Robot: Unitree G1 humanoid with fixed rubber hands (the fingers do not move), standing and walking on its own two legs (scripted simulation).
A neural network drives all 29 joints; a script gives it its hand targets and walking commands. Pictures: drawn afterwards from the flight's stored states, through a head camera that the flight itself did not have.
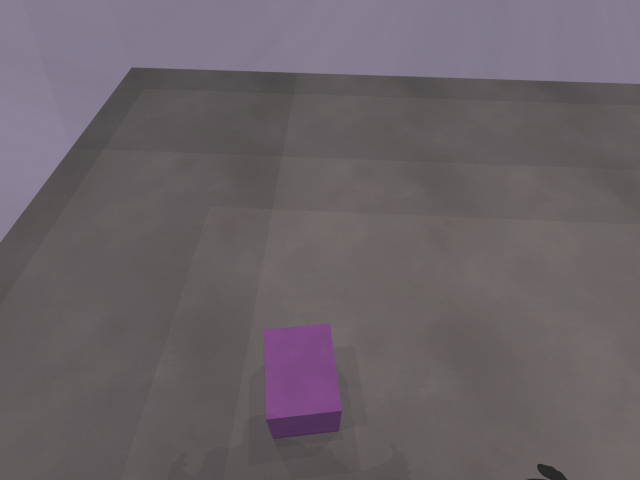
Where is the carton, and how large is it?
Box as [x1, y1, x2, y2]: [264, 323, 341, 438]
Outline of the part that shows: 329,323 264,330 266,421 273,438 338,430 341,407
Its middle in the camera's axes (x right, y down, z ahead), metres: -0.06 +0.41 +1.14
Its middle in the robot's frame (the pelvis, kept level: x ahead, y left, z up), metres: +0.48 +0.05 -0.67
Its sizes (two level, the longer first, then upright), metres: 0.250 0.195 0.208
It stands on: the floor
